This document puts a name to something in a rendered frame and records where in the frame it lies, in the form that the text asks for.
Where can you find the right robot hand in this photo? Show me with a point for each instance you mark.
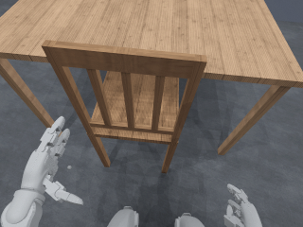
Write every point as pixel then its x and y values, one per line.
pixel 246 212

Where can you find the chair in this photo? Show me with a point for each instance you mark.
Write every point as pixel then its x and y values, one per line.
pixel 139 97

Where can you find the left robot forearm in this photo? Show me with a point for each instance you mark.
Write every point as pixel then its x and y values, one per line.
pixel 25 210

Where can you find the left robot hand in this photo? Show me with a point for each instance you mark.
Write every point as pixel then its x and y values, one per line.
pixel 45 159

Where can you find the left robot shin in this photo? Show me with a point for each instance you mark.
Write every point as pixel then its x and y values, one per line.
pixel 128 207

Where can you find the table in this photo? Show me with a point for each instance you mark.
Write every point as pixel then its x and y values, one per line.
pixel 240 39

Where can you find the right robot thigh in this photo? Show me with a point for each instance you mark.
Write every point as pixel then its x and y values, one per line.
pixel 187 221

